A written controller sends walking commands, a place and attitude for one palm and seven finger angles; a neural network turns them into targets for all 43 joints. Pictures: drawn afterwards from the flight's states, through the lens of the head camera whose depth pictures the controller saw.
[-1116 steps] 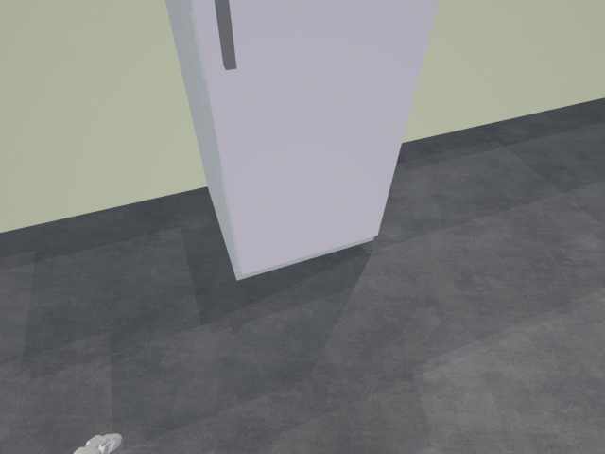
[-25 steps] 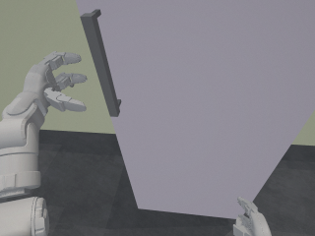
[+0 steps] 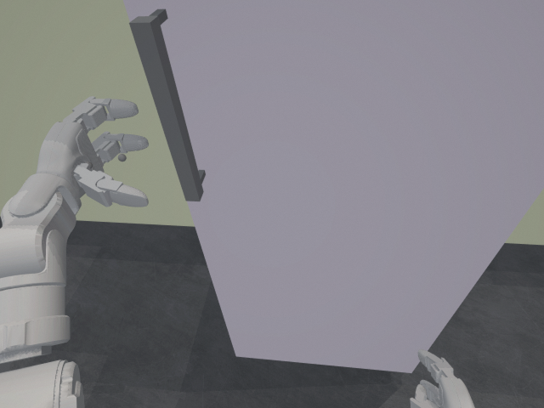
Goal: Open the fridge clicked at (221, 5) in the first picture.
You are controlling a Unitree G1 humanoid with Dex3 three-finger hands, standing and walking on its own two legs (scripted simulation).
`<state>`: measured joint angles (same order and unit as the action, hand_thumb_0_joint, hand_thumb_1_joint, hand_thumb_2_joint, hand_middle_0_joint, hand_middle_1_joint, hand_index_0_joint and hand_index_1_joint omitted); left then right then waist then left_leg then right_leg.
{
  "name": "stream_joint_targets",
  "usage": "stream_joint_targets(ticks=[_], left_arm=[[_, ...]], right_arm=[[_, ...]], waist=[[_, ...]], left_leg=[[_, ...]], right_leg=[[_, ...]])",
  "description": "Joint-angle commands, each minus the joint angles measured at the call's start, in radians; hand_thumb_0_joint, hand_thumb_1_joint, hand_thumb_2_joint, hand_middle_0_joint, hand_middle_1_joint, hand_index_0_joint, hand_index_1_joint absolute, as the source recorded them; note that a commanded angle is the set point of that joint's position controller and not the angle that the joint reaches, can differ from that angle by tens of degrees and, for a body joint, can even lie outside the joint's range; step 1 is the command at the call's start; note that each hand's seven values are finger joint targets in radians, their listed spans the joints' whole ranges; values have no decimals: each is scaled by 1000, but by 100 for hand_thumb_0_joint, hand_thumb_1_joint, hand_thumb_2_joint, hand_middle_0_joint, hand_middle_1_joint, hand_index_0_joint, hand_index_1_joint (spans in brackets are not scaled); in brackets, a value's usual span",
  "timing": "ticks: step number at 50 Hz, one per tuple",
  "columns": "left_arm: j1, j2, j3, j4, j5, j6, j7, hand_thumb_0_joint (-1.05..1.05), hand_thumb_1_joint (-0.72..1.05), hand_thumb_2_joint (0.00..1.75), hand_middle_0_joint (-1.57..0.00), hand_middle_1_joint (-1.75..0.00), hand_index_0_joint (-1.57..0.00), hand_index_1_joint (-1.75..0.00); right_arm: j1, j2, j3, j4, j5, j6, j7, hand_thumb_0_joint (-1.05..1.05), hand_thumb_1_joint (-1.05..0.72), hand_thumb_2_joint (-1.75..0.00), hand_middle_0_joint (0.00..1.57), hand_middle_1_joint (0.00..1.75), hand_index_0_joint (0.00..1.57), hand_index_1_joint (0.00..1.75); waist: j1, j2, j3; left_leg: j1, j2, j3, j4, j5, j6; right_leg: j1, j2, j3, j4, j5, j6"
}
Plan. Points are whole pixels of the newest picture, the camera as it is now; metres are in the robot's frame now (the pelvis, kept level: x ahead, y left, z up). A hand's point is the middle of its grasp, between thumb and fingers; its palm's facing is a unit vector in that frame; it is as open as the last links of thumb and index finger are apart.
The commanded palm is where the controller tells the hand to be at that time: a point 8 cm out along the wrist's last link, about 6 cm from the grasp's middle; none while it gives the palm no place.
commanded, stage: move the hooked fingers beside the handle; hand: left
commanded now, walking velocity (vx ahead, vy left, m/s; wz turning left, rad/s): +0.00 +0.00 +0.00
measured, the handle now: (179, 117) +0.42 +0.15 +0.25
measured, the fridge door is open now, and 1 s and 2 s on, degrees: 0 0 0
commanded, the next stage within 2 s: none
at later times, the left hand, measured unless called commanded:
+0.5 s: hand (113, 133) +0.37 +0.22 +0.26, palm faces +0.01 -1.00 -0.06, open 14.0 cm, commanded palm +0.33 +0.27 +0.25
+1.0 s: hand (124, 165) +0.34 +0.20 +0.23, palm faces +0.00 -1.00 -0.09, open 14.0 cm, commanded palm +0.32 +0.25 +0.26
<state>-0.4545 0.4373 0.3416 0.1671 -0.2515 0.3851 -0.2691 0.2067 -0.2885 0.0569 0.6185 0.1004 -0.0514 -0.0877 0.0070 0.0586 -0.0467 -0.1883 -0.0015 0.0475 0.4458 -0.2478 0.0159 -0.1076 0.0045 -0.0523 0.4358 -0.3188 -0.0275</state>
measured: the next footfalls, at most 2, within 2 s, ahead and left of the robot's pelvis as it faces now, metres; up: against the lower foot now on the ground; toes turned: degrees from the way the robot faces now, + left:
none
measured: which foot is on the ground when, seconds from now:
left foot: down 0.00-1.00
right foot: down 0.00-1.00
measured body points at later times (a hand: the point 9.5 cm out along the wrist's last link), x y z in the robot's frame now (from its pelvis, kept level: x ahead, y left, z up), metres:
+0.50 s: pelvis +0.00 +0.00 +0.00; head -0.02 -0.02 +0.45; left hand +0.36 +0.27 +0.27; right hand +0.18 -0.23 -0.09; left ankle -0.01 +0.11 -0.74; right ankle -0.05 -0.10 -0.74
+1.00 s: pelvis -0.01 +0.00 +0.00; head -0.03 -0.03 +0.45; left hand +0.34 +0.26 +0.24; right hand +0.19 -0.23 -0.08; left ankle -0.01 +0.11 -0.74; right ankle -0.05 -0.10 -0.74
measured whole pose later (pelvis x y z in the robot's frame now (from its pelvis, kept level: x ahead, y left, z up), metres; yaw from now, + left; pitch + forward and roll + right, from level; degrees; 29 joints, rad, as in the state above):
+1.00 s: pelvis -0.01 +0.00 +0.00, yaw +1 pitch -1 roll +0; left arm -0.48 0.42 0.29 0.16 -0.26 0.43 -0.26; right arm 0.15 -0.28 0.07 0.61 0.10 -0.07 -0.09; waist 0.02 0.07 -0.04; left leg -0.21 -0.01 0.03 0.45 -0.23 0.02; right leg -0.12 0.00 -0.07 0.45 -0.31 -0.03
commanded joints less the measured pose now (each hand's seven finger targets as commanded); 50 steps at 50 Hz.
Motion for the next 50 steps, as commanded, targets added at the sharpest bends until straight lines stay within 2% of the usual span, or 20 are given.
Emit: stream_joint_targets(ticks=[1, 4, 6, 7, 9, 13, 16, 19, 23, 26, 29, 30, 33, 35, 38, 39, 41, 44, 48, 50], left_arm=[[-547, 320, 130, -287, -34, -130, 5, 0, -50, 30, -30, -120, -30, -120], [-464, 298, 94, -53, -22, -49, -4, 0, -50, 30, -30, -120, -30, -120], [-485, 215, -3, 60, -17, 6, -21, 0, -50, 30, -30, -120, -30, -120], [-466, 249, 22, 110, -14, 23, -26, 0, -50, 30, -30, -120, -30, -120], [-465, 265, 19, 107, -13, 15, -41, 0, -50, 30, -30, -120, -30, -120], [-646, 295, 46, -194, -27, -117, -49, 0, -50, 30, -30, -120, -30, -120], [-601, 343, 135, -318, -44, -195, -29, 0, -50, 30, -30, -120, -30, -120], [-484, 346, 157, -158, -37, -144, -13, 0, -50, 30, -30, -120, -30, -120], [-337, 268, 85, 67, -14, 18, -8, 0, -50, 30, -30, -120, -30, -120], [-336, 279, 78, -53, -12, 31, -26, 0, -50, 30, -30, -120, -30, -120], [-408, 303, 89, -325, -36, -66, -35, 0, -50, 30, -30, -120, -30, -120], [-490, 297, 90, -423, -42, -104, -36, 0, -50, 30, -30, -120, -30, -120], [-512, 294, 126, -498, -69, -163, -20, 0, -50, 30, -30, -120, -30, -120], [-508, 274, 111, -411, -56, -136, -5, 0, -50, 30, -30, -120, -30, -120], [-391, 237, 82, -121, -38, -9, 13, 0, -50, 30, -30, -120, -30, -120], [-329, 246, 80, -31, -27, 32, 14, 0, -50, 30, -30, -120, -30, -120], [-335, 193, 8, 5, -20, 88, 4, 0, -50, 30, -30, -120, -30, -120], [-397, 203, -3, -91, -27, 53, -5, 0, -50, 30, -30, -120, -30, -120], [-641, 252, 43, -418, -48, -118, 4, 0, -50, 30, -30, -120, -30, -120], [-629, 279, 80, -435, -51, -166, 22, 0, -50, 30, -30, -120, -30, -120]], right_arm=[[-168, -95, -31, -153, -4, -80, -14, 0, -90, -90, 20, 30, 20, 30], [-148, -114, -36, -117, 6, -64, -17, 0, -90, -90, 20, 30, 20, 30], [-150, -115, -32, -111, 19, -55, -17, 0, -90, -90, 20, 30, 20, 30], [-139, -123, -35, -111, 19, -52, -17, 0, -90, -90, 20, 30, 20, 30], [-132, -132, -42, -118, 18, -46, -13, 0, -90, -90, 20, 30, 20, 30], [-156, -104, -38, -168, 6, -70, -10, 0, -90, -90, 20, 30, 20, 30], [-160, -90, -29, -174, -8, -89, -4, 0, -90, -90, 20, 30, 20, 30], [-147, -103, -35, -142, -5, -82, -1, 0, -90, -90, 20, 30, 20, 30], [-149, -117, -34, -142, 13, -46, 4, 0, -90, -90, 20, 30, 20, 30], [-164, -121, -41, -179, 18, -31, 10, 0, -90, -90, 20, 30, 20, 30], [-175, -102, -36, -204, 7, -50, 6, 0, -90, -90, 20, 30, 20, 30], [-187, -91, -30, -210, 4, -63, 3, 0, -90, -90, 20, 30, 20, 30], [-186, -80, -25, -184, -5, -97, -8, 0, -90, -90, 20, 30, 20, 30], [-183, -87, -27, -151, -7, -99, -12, 0, -90, -90, 20, 30, 20, 30], [-179, -102, -26, -118, 6, -78, -11, 0, -90, -90, 20, 30, 20, 30], [-168, -115, -33, -106, 10, -63, -8, 0, -90, -90, 20, 30, 20, 30], [-184, -114, -29, -126, 21, -45, -5, 0, -90, -90, 20, 30, 20, 30], [-189, -112, -35, -148, 16, -43, -1, 0, -90, -90, 20, 30, 20, 30], [-212, -83, -22, -178, -2, -77, -8, 0, -90, -90, 20, 30, 20, 30], [-210, -79, -16, -161, -8, -87, -10, 0, -90, -90, 20, 30, 20, 30]], waist=[[5, 38, -303], [1, -7, -171], [-23, -10, -84], [-18, -46, -78], [-17, -83, -126], [-12, -10, -356], [14, 25, -434], [27, 1, -314], [20, -59, -96], [21, -57, -182], [11, -44, -304], [10, 2, -355], [12, 52, -393], [7, 80, -319], [13, 2, -127], [16, -51, -90], [6, -53, -62], [0, -101, -156], [1, 3, -374], [7, 48, -383]], left_leg=[[275, 7, -62, 21, 382, 40], [186, 9, -55, 5, 277, 35], [137, 9, -60, -10, 203, 35], [119, 12, -70, -10, 194, 35], [132, 11, -68, 1, 219, 40], [261, -1, -72, 27, 353, 44], [322, 1, -75, 37, 460, 42], [248, 10, -61, 24, 405, 33], [102, 17, -58, -13, 269, 26], [135, 15, -54, 4, 321, 34], [227, 15, -59, 27, 401, 37], [269, 10, -63, 31, 429, 40], [354, 14, -74, 38, 474, 32], [316, 12, -67, 27, 418, 28], [167, 14, -69, -8, 268, 21], [137, 16, -63, -11, 243, 24], [103, 13, -66, -17, 205, 26], [148, 15, -73, 0, 226, 35], [300, 3, -83, 18, 327, 37], [316, 7, -81, 13, 343, 34]], right_leg=[[-41, -15, 16, -39, 483, 3], [-90, -19, 17, -63, 398, 9], [-157, -20, 17, -75, 322, 17], [-162, -20, 15, -74, 307, 16], [-136, -26, 21, -72, 341, 15], [-47, -22, 21, -31, 472, 4], [-1, -16, 19, -14, 543, -1], [-17, -19, 15, -31, 516, 4], [-114, -21, 5, -49, 390, 13], [-78, -24, 11, -37, 447, 12], [-38, -21, 12, -21, 511, 6], [-33, -16, 12, -16, 520, 4], [-48, -9, 5, -16, 505, 3], [-68, -10, 6, -34, 472, 3], [-122, -16, -1, -51, 363, 8], [-127, -18, 3, -63, 343, 11], [-154, -22, 6, -65, 307, 17], [-125, -26, 12, -59, 332, 14], [-60, -19, 15, -32, 401, 1], [-48, -16, 18, -37, 402, -1]])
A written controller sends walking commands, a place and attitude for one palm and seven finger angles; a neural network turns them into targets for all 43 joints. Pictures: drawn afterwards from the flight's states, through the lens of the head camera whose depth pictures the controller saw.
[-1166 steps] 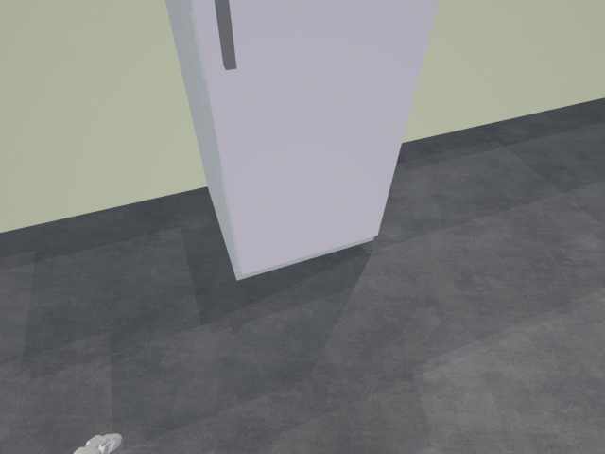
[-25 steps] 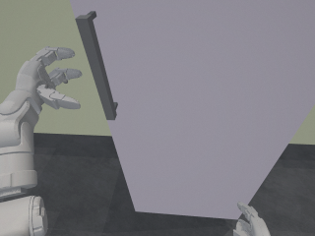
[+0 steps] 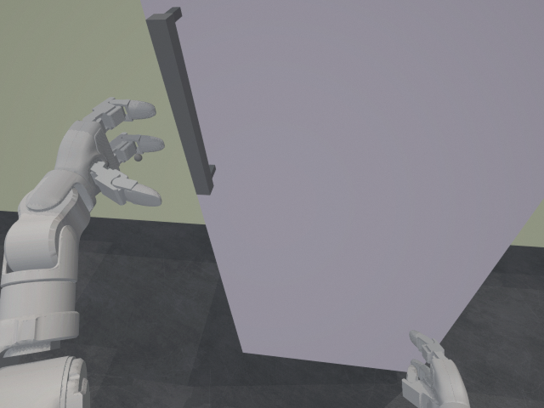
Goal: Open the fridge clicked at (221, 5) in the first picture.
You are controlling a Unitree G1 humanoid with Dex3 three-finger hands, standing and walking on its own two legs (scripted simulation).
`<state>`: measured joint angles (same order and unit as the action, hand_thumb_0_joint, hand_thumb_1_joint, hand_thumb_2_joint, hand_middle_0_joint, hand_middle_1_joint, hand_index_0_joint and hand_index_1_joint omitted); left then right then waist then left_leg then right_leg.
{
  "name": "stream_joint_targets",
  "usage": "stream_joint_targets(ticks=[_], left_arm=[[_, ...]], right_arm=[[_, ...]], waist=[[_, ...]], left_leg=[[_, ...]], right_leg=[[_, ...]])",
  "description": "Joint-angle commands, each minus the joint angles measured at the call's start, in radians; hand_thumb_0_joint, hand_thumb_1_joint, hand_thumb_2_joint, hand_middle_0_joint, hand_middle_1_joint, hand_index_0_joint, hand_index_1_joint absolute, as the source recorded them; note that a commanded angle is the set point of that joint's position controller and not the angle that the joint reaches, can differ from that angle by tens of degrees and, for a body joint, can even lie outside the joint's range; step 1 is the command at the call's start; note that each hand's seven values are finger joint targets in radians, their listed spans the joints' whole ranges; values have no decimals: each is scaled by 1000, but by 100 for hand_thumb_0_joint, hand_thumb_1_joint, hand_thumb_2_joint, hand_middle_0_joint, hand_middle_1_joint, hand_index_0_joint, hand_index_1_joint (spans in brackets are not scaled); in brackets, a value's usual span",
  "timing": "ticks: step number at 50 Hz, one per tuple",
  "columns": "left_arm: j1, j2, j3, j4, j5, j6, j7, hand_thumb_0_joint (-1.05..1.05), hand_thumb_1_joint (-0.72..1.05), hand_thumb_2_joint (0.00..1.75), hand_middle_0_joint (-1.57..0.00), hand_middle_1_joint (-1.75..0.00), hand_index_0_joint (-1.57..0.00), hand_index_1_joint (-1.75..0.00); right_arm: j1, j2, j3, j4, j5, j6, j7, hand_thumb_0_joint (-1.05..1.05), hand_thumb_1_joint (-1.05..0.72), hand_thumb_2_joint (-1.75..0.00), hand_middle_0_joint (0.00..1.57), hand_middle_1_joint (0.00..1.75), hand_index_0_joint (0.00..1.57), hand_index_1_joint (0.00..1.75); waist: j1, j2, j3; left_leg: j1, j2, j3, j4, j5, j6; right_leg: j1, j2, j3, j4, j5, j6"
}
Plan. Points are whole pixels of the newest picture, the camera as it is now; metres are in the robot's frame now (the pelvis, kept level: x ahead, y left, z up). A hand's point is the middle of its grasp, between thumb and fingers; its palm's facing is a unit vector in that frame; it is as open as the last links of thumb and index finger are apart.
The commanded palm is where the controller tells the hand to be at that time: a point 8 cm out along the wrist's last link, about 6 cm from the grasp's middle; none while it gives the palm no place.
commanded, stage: move the hooked fingers beside the handle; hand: left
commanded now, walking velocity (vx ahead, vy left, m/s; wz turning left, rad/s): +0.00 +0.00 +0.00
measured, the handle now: (191, 112) +0.44 +0.14 +0.25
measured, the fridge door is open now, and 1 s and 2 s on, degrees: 0 0 0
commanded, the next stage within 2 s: feel for the door with the fingertips in 1.12 s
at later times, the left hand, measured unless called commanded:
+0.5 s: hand (123, 128) +0.36 +0.20 +0.27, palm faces +0.02 -1.00 -0.06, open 14.0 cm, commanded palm +0.34 +0.26 +0.25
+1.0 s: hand (129, 155) +0.37 +0.22 +0.23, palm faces +0.00 -0.99 -0.11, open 14.0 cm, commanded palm +0.34 +0.26 +0.26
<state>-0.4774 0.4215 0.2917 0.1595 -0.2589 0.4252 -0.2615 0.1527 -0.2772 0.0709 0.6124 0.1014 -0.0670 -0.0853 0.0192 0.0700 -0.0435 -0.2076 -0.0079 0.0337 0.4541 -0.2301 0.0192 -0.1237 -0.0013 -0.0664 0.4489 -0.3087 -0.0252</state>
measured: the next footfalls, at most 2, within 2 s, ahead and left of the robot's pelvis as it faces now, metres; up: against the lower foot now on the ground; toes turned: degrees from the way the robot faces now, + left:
none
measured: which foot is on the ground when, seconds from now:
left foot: down 0.00-1.00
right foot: down 0.00-1.00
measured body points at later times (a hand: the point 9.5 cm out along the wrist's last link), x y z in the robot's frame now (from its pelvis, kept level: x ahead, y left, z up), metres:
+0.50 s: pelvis +0.01 -0.01 +0.00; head -0.03 -0.03 +0.45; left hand +0.36 +0.26 +0.28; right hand +0.17 -0.25 -0.09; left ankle +0.01 +0.11 -0.74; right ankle -0.04 -0.10 -0.74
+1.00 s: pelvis +0.01 +0.00 +0.00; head +0.00 -0.03 +0.45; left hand +0.37 +0.27 +0.24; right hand +0.20 -0.24 -0.09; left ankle +0.01 +0.11 -0.74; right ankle -0.04 -0.10 -0.74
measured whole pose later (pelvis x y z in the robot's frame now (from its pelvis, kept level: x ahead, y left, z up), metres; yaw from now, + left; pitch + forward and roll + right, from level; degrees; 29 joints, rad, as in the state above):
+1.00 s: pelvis +0.01 +0.00 +0.00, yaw +0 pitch +0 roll +0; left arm -0.50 0.48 0.32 0.25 -0.25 0.41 -0.32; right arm 0.17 -0.29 0.06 0.61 0.11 -0.07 -0.08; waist 0.02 0.08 -0.04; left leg -0.22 0.00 0.03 0.46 -0.24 0.02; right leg -0.13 0.00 -0.07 0.44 -0.31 -0.03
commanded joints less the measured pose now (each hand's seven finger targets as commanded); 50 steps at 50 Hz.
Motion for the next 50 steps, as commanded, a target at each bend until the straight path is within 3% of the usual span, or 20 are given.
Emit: stream_joint_targets(ticks=[1, 4, 6, 8, 12, 15, 17, 19, 23, 25, 27, 29, 33, 34, 36, 39, 42, 45, 48, 50], left_arm=[[-598, 290, 137, -361, -40, -203, 24, 0, -50, 30, -30, -120, -30, -120], [-492, 303, 148, -107, -11, -116, 48, 0, -50, 30, -30, -120, -30, -120], [-425, 252, 94, 69, 3, -26, 46, 0, -50, 30, -30, -120, -30, -120], [-374, 231, 58, 128, 6, 28, 29, 0, -50, 30, -30, -120, -30, -120], [-452, 238, 52, -109, -10, -47, -8, 0, -50, 30, -30, -120, -30, -120], [-545, 333, 150, -376, -35, -183, -6, 0, -50, 30, -30, -120, -30, -120], [-551, 351, 194, -430, -45, -230, 3, 0, -50, 30, -30, -120, -30, -120], [-492, 384, 226, -347, -35, -217, 17, 0, -50, 30, -30, -120, -30, -120], [-389, 292, 139, 19, -13, -51, 13, 0, -50, 30, -30, -120, -30, -120], [-327, 262, 87, 104, -5, 6, -14, 0, -50, 30, -30, -120, -30, -120], [-337, 250, 66, 43, -10, 10, -44, 0, -50, 30, -30, -120, -30, -120], [-412, 237, 35, -112, -26, -55, -66, 0, -50, 30, -30, -120, -30, -120], [-524, 355, 192, -419, -62, -211, -53, 0, -50, 30, -30, -120, -30, -120], [-485, 401, 231, -432, -65, -227, -39, 0, -50, 30, -30, -120, -30, -120], [-485, 376, 241, -296, -54, -205, -21, 0, -50, 30, -30, -120, -30, -120], [-380, 363, 212, -36, -22, -92, -2, 0, -50, 30, -30, -120, -30, -120], [-364, 278, 83, 117, 3, 11, -28, 0, -50, 30, -30, -120, -30, -120], [-430, 230, 26, -41, -10, -29, -70, 0, -50, 30, -30, -120, -30, -120], [-561, 297, 95, -298, -43, -154, -80, 0, -50, 30, -30, -120, -30, -120], [-575, 338, 164, -366, -64, -219, -62, 0, -50, 30, -30, -120, -30, -120]], right_arm=[[-147, -89, -29, -142, -11, -73, -14, 0, -90, -90, 20, 30, 20, 30], [-127, -109, -39, -101, -2, -55, -11, 0, -90, -90, 20, 30, 20, 30], [-121, -116, -35, -95, 8, -33, -11, 0, -90, -90, 20, 30, 20, 30], [-117, -127, -39, -109, 18, -16, -6, 0, -90, -90, 20, 30, 20, 30], [-131, -120, -48, -164, 16, -20, -1, 0, -90, -90, 20, 30, 20, 30], [-140, -104, -43, -180, 0, -51, -5, 0, -90, -90, 20, 30, 20, 30], [-137, -95, -39, -170, -6, -68, -10, 0, -90, -90, 20, 30, 20, 30], [-120, -105, -44, -142, -9, -71, -9, 0, -90, -90, 20, 30, 20, 30], [-106, -124, -43, -103, 11, -48, -11, 0, -90, -90, 20, 30, 20, 30], [-101, -140, -50, -109, 23, -29, -6, 0, -90, -90, 20, 30, 20, 30], [-112, -138, -53, -138, 25, -29, -4, 0, -90, -90, 20, 30, 20, 30], [-115, -130, -57, -152, 20, -37, -4, 0, -90, -90, 20, 30, 20, 30], [-142, -101, -43, -177, 0, -73, -9, 0, -90, -90, 20, 30, 20, 30], [-136, -100, -41, -165, -6, -75, -8, 0, -90, -90, 20, 30, 20, 30], [-131, -103, -43, -140, -5, -82, -11, 0, -90, -90, 20, 30, 20, 30], [-112, -123, -50, -104, 5, -58, -8, 0, -90, -90, 20, 30, 20, 30], [-110, -133, -44, -113, 22, -28, -8, 0, -90, -90, 20, 30, 20, 30], [-118, -128, -53, -154, 21, -34, -3, 0, -90, -90, 20, 30, 20, 30], [-134, -108, -44, -177, 7, -57, -9, 0, -90, -90, 20, 30, 20, 30], [-131, -100, -40, -163, -5, -74, -11, 0, -90, -90, 20, 30, 20, 30]], waist=[[-5, 24, -352], [6, -19, -205], [-2, -73, -78], [-4, -89, -55], [-7, -77, -236], [3, -33, -379], [7, 2, -411], [15, 22, -349], [-5, -30, -75], [-11, -81, -56], [-11, -61, -120], [-24, -71, -209], [5, -19, -411], [13, -16, -392], [9, -13, -324], [12, -34, -147], [-16, -46, -51], [-23, -40, -197], [-17, -26, -369], [-8, -19, -406]], left_leg=[[323, 15, -69, -1, 312, 28], [210, 21, -54, -26, 214, 25], [120, 21, -53, -46, 148, 24], [90, 21, -56, -48, 125, 24], [184, 15, -53, -19, 227, 35], [281, 11, -57, -6, 308, 40], [320, 10, -50, 5, 366, 40], [287, 13, -44, 2, 339, 35], [129, 17, -40, -33, 170, 28], [103, 18, -36, -32, 161, 32], [132, 12, -41, -13, 197, 36], [197, 15, -44, -1, 245, 40], [316, 2, -48, 21, 379, 44], [308, 6, -45, 24, 380, 41], [274, 8, -41, 15, 351, 39], [168, 16, -34, -7, 245, 29], [105, 15, -43, -18, 177, 28], [187, 12, -52, 6, 256, 39], [294, 4, -60, 24, 342, 40], [329, 7, -65, 25, 380, 41]], right_leg=[[-40, -8, 28, -54, 381, -3], [-61, -15, 31, -84, 308, 3], [-110, -16, 28, -96, 253, 11], [-128, -19, 31, -99, 230, 15], [-60, -20, 34, -71, 342, 7], [2, -12, 39, -58, 411, 2], [21, -10, 35, -45, 467, 1], [12, -12, 35, -58, 448, 4], [-108, -13, 32, -95, 299, 16], [-119, -17, 36, -100, 294, 24], [-108, -20, 38, -84, 341, 21], [-76, -21, 38, -72, 394, 16], [19, -13, 36, -37, 517, 6], [23, -15, 39, -43, 521, 8], [0, -11, 33, -49, 499, 10], [-64, -19, 34, -77, 393, 15], [-142, -20, 34, -87, 315, 22], [-95, -22, 34, -63, 401, 14], [-29, -15, 32, -39, 473, 3], [-11, -8, 29, -39, 488, 2]])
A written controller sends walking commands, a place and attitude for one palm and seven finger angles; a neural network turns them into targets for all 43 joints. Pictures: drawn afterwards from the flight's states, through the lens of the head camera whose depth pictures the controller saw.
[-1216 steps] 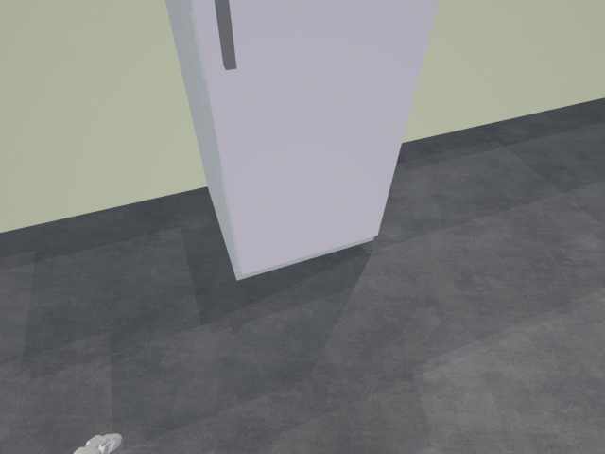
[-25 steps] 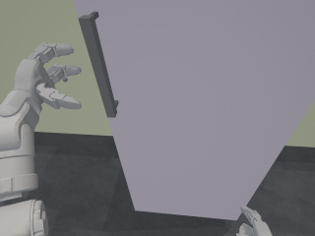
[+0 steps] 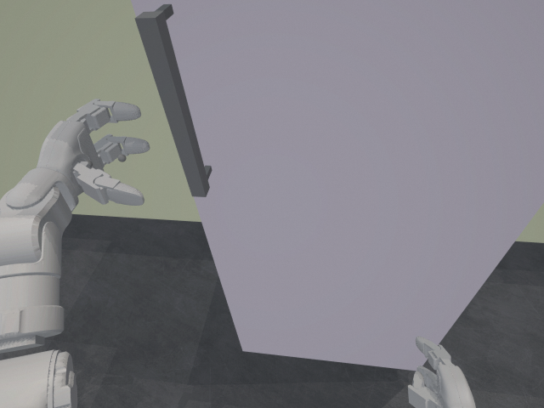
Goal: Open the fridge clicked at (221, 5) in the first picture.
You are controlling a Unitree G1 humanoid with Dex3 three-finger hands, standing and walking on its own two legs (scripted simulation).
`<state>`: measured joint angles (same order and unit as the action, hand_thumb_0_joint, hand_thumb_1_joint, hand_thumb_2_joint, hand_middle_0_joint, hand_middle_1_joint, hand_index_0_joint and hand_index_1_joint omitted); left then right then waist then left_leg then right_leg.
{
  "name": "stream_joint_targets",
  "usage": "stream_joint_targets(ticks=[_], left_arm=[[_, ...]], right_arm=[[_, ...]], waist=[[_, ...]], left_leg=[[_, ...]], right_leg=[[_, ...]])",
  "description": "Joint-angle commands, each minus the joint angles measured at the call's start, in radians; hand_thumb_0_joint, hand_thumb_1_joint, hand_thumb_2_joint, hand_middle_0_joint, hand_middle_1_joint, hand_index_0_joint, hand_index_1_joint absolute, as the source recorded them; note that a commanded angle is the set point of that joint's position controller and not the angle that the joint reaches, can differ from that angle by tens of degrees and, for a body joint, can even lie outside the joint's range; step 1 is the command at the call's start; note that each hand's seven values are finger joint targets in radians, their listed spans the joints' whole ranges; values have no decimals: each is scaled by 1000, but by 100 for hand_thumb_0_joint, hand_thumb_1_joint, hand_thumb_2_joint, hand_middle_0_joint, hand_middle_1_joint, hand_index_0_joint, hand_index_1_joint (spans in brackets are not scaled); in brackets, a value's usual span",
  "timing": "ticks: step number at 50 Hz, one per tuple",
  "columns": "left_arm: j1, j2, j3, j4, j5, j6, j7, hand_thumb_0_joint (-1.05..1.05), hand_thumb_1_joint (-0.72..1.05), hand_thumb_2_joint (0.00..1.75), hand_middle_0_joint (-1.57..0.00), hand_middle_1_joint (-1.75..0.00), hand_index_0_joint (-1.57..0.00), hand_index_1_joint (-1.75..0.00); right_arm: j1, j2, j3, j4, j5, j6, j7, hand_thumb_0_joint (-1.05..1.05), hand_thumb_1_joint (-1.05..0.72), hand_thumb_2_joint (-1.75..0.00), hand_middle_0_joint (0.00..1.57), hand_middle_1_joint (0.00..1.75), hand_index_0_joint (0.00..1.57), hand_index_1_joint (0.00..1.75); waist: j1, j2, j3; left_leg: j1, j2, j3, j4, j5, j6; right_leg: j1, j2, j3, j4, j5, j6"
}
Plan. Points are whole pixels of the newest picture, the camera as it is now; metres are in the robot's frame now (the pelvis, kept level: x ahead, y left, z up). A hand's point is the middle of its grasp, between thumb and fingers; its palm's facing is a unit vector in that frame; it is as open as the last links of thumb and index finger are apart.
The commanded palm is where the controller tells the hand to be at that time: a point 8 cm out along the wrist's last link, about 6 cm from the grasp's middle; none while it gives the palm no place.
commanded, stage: move the hooked fingers beside the handle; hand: left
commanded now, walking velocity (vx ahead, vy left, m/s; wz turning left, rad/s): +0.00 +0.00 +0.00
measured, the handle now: (185, 113) +0.43 +0.14 +0.25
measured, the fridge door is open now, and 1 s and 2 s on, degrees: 0 0 0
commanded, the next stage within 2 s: feel for the door with the fingertips in 0.12 s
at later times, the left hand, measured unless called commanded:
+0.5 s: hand (128, 147) +0.35 +0.19 +0.26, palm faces -0.06 -1.00 -0.06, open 14.0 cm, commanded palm +0.33 +0.24 +0.25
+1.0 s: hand (151, 133) +0.38 +0.18 +0.25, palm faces -0.01 -1.00 -0.05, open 14.0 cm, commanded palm +0.36 +0.23 +0.25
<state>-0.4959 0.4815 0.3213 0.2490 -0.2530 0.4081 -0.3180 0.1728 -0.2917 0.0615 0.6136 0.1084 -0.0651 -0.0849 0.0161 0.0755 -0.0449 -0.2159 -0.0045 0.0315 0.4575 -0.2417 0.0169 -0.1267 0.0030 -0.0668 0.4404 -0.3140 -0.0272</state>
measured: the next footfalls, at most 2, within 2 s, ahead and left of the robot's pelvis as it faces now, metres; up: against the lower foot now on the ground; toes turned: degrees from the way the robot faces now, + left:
none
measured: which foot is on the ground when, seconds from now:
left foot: down 0.00-1.00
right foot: down 0.00-1.00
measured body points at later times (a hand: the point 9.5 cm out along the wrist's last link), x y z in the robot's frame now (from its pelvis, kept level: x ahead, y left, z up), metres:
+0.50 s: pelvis +0.00 +0.01 +0.00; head -0.02 -0.01 +0.45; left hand +0.34 +0.24 +0.26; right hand +0.18 -0.23 -0.08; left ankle +0.00 +0.11 -0.74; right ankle -0.05 -0.10 -0.74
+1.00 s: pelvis +0.00 +0.00 +0.00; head -0.02 -0.03 +0.45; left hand +0.38 +0.23 +0.26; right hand +0.16 -0.25 -0.09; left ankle +0.00 +0.11 -0.74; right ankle -0.05 -0.10 -0.74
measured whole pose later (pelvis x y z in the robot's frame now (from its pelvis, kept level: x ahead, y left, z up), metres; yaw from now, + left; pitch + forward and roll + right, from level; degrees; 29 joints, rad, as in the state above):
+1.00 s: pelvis +0.00 +0.00 +0.00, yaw -1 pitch -1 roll +0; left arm -0.59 0.40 0.27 0.24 -0.25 0.43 -0.18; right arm 0.19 -0.28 0.06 0.66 0.10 -0.03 -0.09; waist 0.00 0.06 -0.05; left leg -0.19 0.00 0.04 0.43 -0.23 0.02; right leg -0.11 0.01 -0.05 0.42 -0.30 -0.03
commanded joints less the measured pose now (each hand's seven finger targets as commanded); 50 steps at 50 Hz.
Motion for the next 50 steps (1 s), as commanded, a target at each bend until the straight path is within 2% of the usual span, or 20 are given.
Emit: stream_joint_targets(ticks=[1, 4, 6, 8, 9, 11, 14, 17, 19, 20, 23, 26, 28, 29, 33, 35, 40, 42, 44, 50], left_arm=[[-530, 300, 173, -431, -71, -211, 7, 0, -50, 30, -30, -120, -30, -120], [-455, 340, 214, -285, -43, -160, 47, 0, -50, 30, -30, -120, -30, -120], [-376, 264, 151, -104, -20, -69, 60, 0, -50, 30, -30, -120, -30, -120], [-308, 250, 119, 9, -9, 6, 53, 0, -50, 30, -30, -120, -30, -120], [-272, 266, 124, 12, -6, 18, 43, 0, -50, 30, -30, -120, -30, -120], [-278, 254, 108, -99, -10, 12, 12, 0, -50, 30, -30, -120, -30, -120], [-389, 192, 39, -376, -43, -96, -18, 0, -50, 30, -30, -120, -30, -120], [-450, 209, 96, -495, -76, -180, -10, 0, -50, 30, -30, -120, -30, -120], [-454, 222, 104, -511, -73, -192, 18, 0, -50, 30, -30, -120, -30, -120], [-485, 171, 73, -494, -64, -179, 34, 0, -50, 30, -30, -120, -30, -120], [-410, 128, 44, -328, -36, -80, 95, 0, -50, 30, -30, -120, -30, -120], [-400, 54, -30, -282, -16, 8, 128, 0, -50, 30, -30, -120, -30, -120], [-402, 57, -29, -271, -16, 38, 140, 0, -50, 30, -30, -120, -30, -120], [-383, 83, -4, -293, -22, 30, 148, 0, -50, 30, -30, -120, -30, -120], [-500, 124, 37, -335, -25, -15, 160, 0, -50, 30, -30, -120, -30, -120], [-530, 158, 57, -332, -17, -46, 171, 0, -50, 30, -30, -120, -30, -120], [-564, 102, -14, -260, 14, -57, 178, 0, -50, 30, -30, -120, -30, -120], [-560, 79, -34, -237, 14, -45, 168, 0, -50, 30, -30, -120, -30, -120], [-492, 120, -1, -183, 6, -35, 153, 0, -50, 30, -30, -120, -30, -120], [-549, 121, 2, -186, -13, -57, 124, 0, -50, 30, -30, -120, -30, -120]], right_arm=[[-146, -87, -30, -157, -15, -81, -13, 0, -90, -90, 20, 30, 20, 30], [-124, -101, -39, -119, -17, -76, -8, 0, -90, -90, 20, 30, 20, 30], [-129, -99, -33, -115, -4, -58, -7, 0, -90, -90, 20, 30, 20, 30], [-118, -114, -36, -116, 3, -35, -3, 0, -90, -90, 20, 30, 20, 30], [-108, -125, -44, -121, 6, -24, 1, 0, -90, -90, 20, 30, 20, 30], [-131, -119, -44, -163, 9, -21, 4, 0, -90, -90, 20, 30, 20, 30], [-143, -93, -38, -187, 1, -44, 1, 0, -90, -90, 20, 30, 20, 30], [-146, -82, -33, -177, -8, -76, -11, 0, -90, -90, 20, 30, 20, 30], [-140, -86, -37, -148, -13, -90, -14, 0, -90, -90, 20, 30, 20, 30], [-146, -82, -34, -142, -12, -96, -15, 0, -90, -90, 20, 30, 20, 30], [-151, -87, -32, -117, -8, -84, -13, 0, -90, -90, 20, 30, 20, 30], [-172, -87, -32, -124, -2, -61, -6, 0, -90, -90, 20, 30, 20, 30], [-177, -89, -31, -127, -3, -47, -3, 0, -90, -90, 20, 30, 20, 30], [-173, -94, -35, -126, -8, -43, -2, 0, -90, -90, 20, 30, 20, 30], [-183, -82, -27, -136, -16, -40, -8, 0, -90, -90, 20, 30, 20, 30], [-179, -80, -27, -131, -18, -37, -9, 0, -90, -90, 20, 30, 20, 30], [-159, -77, -26, -117, -14, -32, -8, 0, -90, -90, 20, 30, 20, 30], [-150, -78, -29, -117, -12, -30, -8, 0, -90, -90, 20, 30, 20, 30], [-144, -91, -34, -113, -10, -22, -8, 0, -90, -90, 20, 30, 20, 30], [-136, -97, -41, -117, -7, -25, -11, 0, -90, -90, 20, 30, 20, 30]], waist=[[5, -33, -408], [23, -2, -310], [14, -39, -157], [9, -61, -86], [14, -100, -108], [13, -65, -189], [-17, -46, -289], [-8, -2, -363], [-5, 42, -328], [-9, 90, -309], [2, 27, -170], [2, -23, -141], [3, -63, -160], [9, -113, -200], [7, -133, -277], [7, -106, -275], [-11, 2, -231], [-15, -2, -231], [-6, -54, -226], [-15, -99, -234]], left_leg=[[336, 6, -61, 21, 409, 41], [271, 10, -46, 9, 375, 31], [170, 15, -42, -18, 288, 27], [117, 18, -44, -30, 233, 25], [120, 20, -41, -25, 255, 27], [155, 15, -39, -9, 303, 33], [264, 19, -44, 14, 371, 38], [342, 17, -58, 21, 408, 36], [355, 22, -59, 19, 394, 26], [345, 18, -58, 8, 378, 22], [231, 24, -68, -29, 270, 10], [190, 25, -70, -43, 224, 15], [188, 26, -72, -40, 220, 18], [207, 27, -69, -33, 238, 23], [237, 18, -58, -24, 279, 30], [234, 18, -53, -28, 271, 31], [237, 18, -48, -31, 255, 28], [243, 20, -54, -30, 274, 26], [225, 22, -53, -27, 288, 28], [215, 14, -45, -24, 289, 40]], right_leg=[[7, -12, 26, -26, 506, 4], [-4, -19, 28, -40, 486, 5], [-60, -19, 22, -53, 407, 10], [-99, -21, 24, -68, 348, 15], [-74, -23, 24, -66, 372, 14], [-52, -25, 29, -47, 436, 13], [-44, -20, 26, -35, 485, 6], [-44, -8, 20, -30, 475, 4], [-67, -11, 20, -41, 436, 2], [-80, -9, 16, -45, 413, 2], [-103, -12, 7, -54, 320, 2], [-108, -15, 11, -58, 279, 5], [-100, -15, 13, -57, 274, 7], [-73, -17, 18, -61, 299, 7], [-35, -15, 26, -51, 358, 10], [-31, -17, 33, -60, 347, 10], [-59, -20, 39, -71, 327, 4], [-59, -17, 34, -66, 347, 1], [-37, -19, 34, -69, 378, 3], [-35, -18, 34, -69, 407, 13]])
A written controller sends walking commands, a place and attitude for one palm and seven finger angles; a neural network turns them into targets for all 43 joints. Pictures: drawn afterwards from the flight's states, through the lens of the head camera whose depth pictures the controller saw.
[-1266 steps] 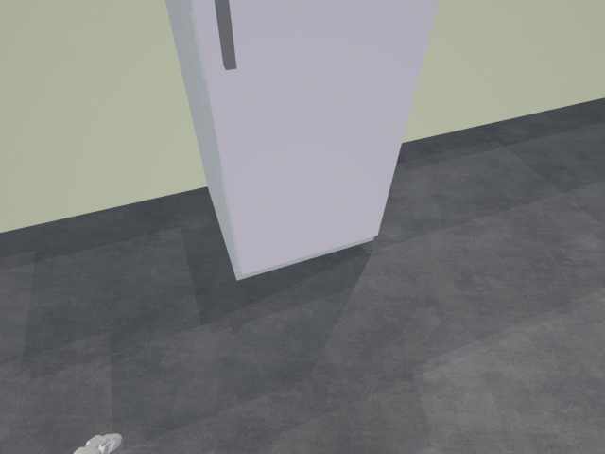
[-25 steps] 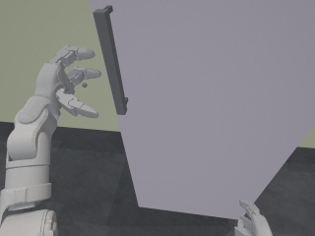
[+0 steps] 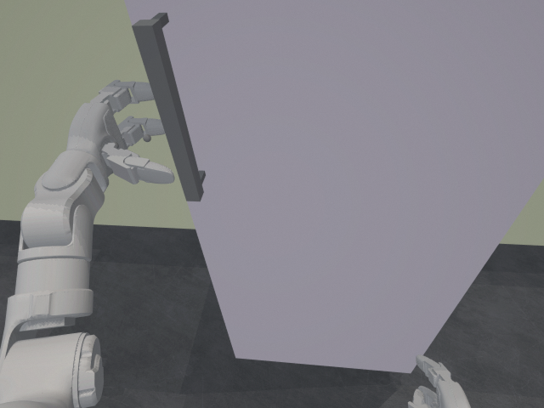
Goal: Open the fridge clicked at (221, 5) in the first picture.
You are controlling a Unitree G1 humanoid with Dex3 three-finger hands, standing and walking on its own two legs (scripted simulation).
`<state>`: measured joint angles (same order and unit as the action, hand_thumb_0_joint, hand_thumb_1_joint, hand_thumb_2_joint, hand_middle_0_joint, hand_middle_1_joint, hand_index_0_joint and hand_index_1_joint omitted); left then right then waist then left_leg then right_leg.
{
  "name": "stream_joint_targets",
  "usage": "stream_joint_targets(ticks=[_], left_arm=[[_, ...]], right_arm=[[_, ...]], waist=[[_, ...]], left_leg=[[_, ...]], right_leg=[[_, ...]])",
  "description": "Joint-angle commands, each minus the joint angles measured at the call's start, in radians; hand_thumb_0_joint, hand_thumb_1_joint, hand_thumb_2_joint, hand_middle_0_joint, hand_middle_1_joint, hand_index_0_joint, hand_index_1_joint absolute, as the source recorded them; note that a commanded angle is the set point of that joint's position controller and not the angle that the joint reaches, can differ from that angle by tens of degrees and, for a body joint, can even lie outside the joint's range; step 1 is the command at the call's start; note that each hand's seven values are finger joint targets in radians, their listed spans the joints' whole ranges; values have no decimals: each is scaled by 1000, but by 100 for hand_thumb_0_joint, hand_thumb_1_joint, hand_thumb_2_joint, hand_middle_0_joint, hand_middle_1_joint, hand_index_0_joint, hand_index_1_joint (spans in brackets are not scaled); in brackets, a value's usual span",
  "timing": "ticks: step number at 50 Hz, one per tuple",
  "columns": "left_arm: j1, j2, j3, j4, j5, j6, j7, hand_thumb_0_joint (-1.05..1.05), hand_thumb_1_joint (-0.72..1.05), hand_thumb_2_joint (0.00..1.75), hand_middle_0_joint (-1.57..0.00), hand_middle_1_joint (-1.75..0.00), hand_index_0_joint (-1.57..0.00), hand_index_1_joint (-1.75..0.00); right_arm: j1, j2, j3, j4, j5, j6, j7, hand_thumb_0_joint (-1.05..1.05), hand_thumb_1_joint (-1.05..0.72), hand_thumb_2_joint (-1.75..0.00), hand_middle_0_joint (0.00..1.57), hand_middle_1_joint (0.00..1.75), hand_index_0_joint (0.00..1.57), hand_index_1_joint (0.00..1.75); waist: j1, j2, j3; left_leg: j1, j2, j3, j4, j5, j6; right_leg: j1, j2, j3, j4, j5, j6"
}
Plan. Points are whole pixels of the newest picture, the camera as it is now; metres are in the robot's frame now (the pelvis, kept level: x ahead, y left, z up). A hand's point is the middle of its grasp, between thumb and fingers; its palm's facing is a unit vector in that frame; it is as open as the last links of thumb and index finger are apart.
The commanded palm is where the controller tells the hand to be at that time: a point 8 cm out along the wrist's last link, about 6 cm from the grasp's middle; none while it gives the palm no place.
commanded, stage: feel for the door with the fingertips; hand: left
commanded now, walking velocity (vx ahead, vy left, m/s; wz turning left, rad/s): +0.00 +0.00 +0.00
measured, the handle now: (180, 119) +0.43 +0.15 +0.25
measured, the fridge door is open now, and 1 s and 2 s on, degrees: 0 0 0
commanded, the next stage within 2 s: slide the fingers in behind the handle in 0.02 s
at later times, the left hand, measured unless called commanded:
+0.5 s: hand (163, 144) +0.38 +0.16 +0.24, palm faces -0.03 -1.00 -0.05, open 14.0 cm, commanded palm +0.35 +0.22 +0.25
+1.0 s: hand (174, 144) +0.37 +0.14 +0.25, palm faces -0.05 -1.00 -0.04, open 14.0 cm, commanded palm +0.35 +0.20 +0.25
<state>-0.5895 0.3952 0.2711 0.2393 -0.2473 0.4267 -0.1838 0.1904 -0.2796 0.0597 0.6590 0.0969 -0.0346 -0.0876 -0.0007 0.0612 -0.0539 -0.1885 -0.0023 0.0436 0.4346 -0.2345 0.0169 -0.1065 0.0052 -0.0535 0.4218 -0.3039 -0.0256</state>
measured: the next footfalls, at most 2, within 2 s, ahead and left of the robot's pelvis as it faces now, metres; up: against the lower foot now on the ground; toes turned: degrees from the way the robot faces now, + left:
none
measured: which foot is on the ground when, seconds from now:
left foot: down 0.00-1.00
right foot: down 0.00-1.00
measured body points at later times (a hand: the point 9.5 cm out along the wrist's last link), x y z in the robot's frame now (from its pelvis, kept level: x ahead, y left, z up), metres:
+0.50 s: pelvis +0.00 -0.01 +0.00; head -0.02 -0.04 +0.45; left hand +0.38 +0.22 +0.25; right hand +0.18 -0.24 -0.09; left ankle +0.00 +0.11 -0.74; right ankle -0.05 -0.10 -0.74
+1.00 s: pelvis +0.01 +0.00 +0.00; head -0.02 -0.04 +0.45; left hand +0.36 +0.19 +0.25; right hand +0.20 -0.23 -0.08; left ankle +0.00 +0.11 -0.74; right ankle -0.05 -0.10 -0.74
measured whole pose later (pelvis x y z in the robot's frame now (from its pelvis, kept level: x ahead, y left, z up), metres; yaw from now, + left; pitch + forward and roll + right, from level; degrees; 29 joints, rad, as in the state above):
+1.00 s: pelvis +0.01 +0.00 +0.00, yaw +0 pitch -1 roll +1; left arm -0.52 0.30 0.21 0.07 -0.26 0.44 -0.14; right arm 0.14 -0.27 0.06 0.64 0.09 -0.03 -0.08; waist 0.02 0.06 -0.05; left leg -0.17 0.00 0.04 0.44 -0.24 0.01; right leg -0.09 0.00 -0.06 0.43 -0.32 -0.03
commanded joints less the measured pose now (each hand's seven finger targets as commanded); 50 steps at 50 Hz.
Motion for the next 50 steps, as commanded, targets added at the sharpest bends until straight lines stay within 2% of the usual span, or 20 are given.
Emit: stream_joint_targets(ticks=[1, 4, 5, 10, 11, 14, 15, 19, 20, 23, 24, 27, 29, 32, 36, 39, 43, 47, 49, 50], left_arm=[[-453, 217, 64, -147, -19, -75, -10, 0, -50, 30, -30, -120, -30, -120], [-468, 238, 60, -145, -7, -86, -7, 0, -50, 30, -30, -120, -30, -120], [-510, 215, 39, -153, -5, -90, -9, 0, -50, 30, -30, -120, -30, -120], [-496, 207, 31, -144, 2, -98, -8, 0, -50, 30, -30, -120, -30, -120], [-494, 176, 8, -120, 0, -96, -12, 0, -50, 30, -30, -120, -30, -120], [-468, 194, 19, -115, -5, -102, -15, 0, -50, 30, -30, -120, -30, -120], [-502, 166, 1, -138, -9, -106, -20, 0, -50, 30, -30, -120, -30, -120], [-428, 194, 30, -159, -12, -108, -24, 0, -50, 30, -30, -120, -30, -120], [-463, 152, 5, -189, -19, -109, -26, 0, -50, 30, -30, -120, -30, -120], [-446, 190, 57, -221, -23, -105, -6, 0, -50, 30, -30, -120, -30, -120], [-420, 237, 85, -253, -16, -113, 5, 0, -50, 30, -30, -120, -30, -120], [-381, 197, 84, -342, -14, -115, 27, 0, -50, 30, -30, -120, -30, -120], [-333, 208, 92, -329, -12, -105, 36, 0, -50, 30, -30, -120, -30, -120], [-350, 170, 61, -310, -15, -65, 34, 0, -50, 30, -30, -120, -30, -120], [-330, 188, 70, -289, -14, -28, 27, 0, -50, 30, -30, -120, -30, -120], [-405, 108, -24, -347, -15, -41, 16, 0, -50, 30, -30, -120, -30, -120], [-424, 110, -4, -392, -28, -61, 19, 0, -50, 30, -30, -120, -30, -120], [-369, 97, 12, -385, -28, -56, 47, 0, -50, 30, -30, -120, -30, -120], [-309, 133, 44, -334, -20, -38, 68, 0, -50, 30, -30, -120, -30, -120], [-334, 109, 28, -339, -17, -29, 74, 0, -50, 30, -30, -120, -30, -120]], right_arm=[[-147, -109, -40, -158, 6, -56, -10, 0, -90, -90, 20, 30, 20, 30], [-133, -117, -46, -149, 5, -53, -9, 0, -90, -90, 20, 30, 20, 30], [-135, -111, -43, -152, 7, -56, -8, 0, -90, -90, 20, 30, 20, 30], [-128, -110, -47, -155, 7, -56, -7, 0, -90, -90, 20, 30, 20, 30], [-127, -108, -45, -153, 9, -56, -9, 0, -90, -90, 20, 30, 20, 30], [-125, -116, -49, -150, 7, -55, -8, 0, -90, -90, 20, 30, 20, 30], [-131, -111, -46, -156, 9, -58, -8, 0, -90, -90, 20, 30, 20, 30], [-137, -112, -46, -162, 7, -56, -6, 0, -90, -90, 20, 30, 20, 30], [-150, -101, -39, -172, 8, -58, -5, 0, -90, -90, 20, 30, 20, 30], [-160, -98, -36, -179, 4, -61, -4, 0, -90, -90, 20, 30, 20, 30], [-161, -105, -39, -177, 1, -57, -2, 0, -90, -90, 20, 30, 20, 30], [-181, -87, -32, -200, -3, -59, 5, 0, -90, -90, 20, 30, 20, 30], [-182, -93, -34, -196, -4, -51, 6, 0, -90, -90, 20, 30, 20, 30], [-196, -93, -31, -195, 1, -46, 4, 0, -90, -90, 20, 30, 20, 30], [-198, -96, -32, -191, 4, -36, -2, 0, -90, -90, 20, 30, 20, 30], [-201, -90, -33, -186, 6, -42, -3, 0, -90, -90, 20, 30, 20, 30], [-206, -87, -30, -188, 0, -51, -5, 0, -90, -90, 20, 30, 20, 30], [-208, -83, -31, -185, -6, -51, 2, 0, -90, -90, 20, 30, 20, 30], [-206, -91, -35, -176, -6, -37, 4, 0, -90, -90, 20, 30, 20, 30], [-214, -87, -30, -181, -6, -33, 6, 0, -90, -90, 20, 30, 20, 30]], waist=[[0, -90, -213], [-1, -39, -212], [-7, -19, -214], [-5, -5, -230], [-13, -35, -212], [-8, -72, -213], [-11, -64, -226], [6, -60, -238], [2, -50, -231], [16, -66, -241], [25, -63, -244], [36, -37, -278], [36, -74, -253], [24, -75, -213], [21, -76, -207], [-4, -9, -211], [5, -32, -271], [22, -68, -271], [33, -100, -235], [31, -93, -230]], left_leg=[[182, 11, -56, 2, 271, 41], [189, 10, -51, 5, 275, 40], [191, 6, -53, 4, 266, 41], [200, 7, -56, 5, 265, 42], [200, 7, -55, 6, 263, 44], [194, 11, -58, 3, 248, 44], [203, 7, -57, 1, 255, 47], [213, 9, -56, 6, 283, 43], [211, 6, -54, 2, 275, 45], [210, 7, -56, 3, 273, 42], [206, 10, -53, 3, 290, 41], [221, 6, -48, 9, 346, 37], [207, 11, -46, 7, 337, 37], [190, 8, -45, 4, 296, 39], [187, 5, -39, 9, 301, 42], [230, 9, -45, 16, 307, 39], [251, 2, -57, 22, 345, 38], [237, 4, -60, 18, 355, 34], [207, 8, -56, 10, 326, 32], [194, 6, -53, 4, 322, 34]], right_leg=[[-64, -19, 23, -52, 389, 12], [-65, -24, 28, -55, 385, 10], [-76, -21, 27, -55, 375, 9], [-75, -19, 26, -55, 365, 7], [-85, -17, 22, -53, 367, 8], [-78, -21, 25, -57, 356, 10], [-78, -18, 24, -54, 370, 10], [-58, -22, 25, -47, 401, 8], [-65, -19, 24, -50, 397, 9], [-54, -18, 24, -46, 393, 9], [-33, -23, 27, -47, 408, 8], [-6, -22, 22, -25, 469, 6], [-2, -22, 23, -32, 471, 11], [-34, -20, 24, -40, 433, 15], [-34, -22, 27, -43, 453, 18], [-64, -24, 25, -43, 436, 12], [-36, -20, 18, -27, 472, 8], [-25, -20, 12, -19, 474, 8], [-26, -21, 14, -29, 446, 11], [-26, -21, 15, -28, 444, 12]])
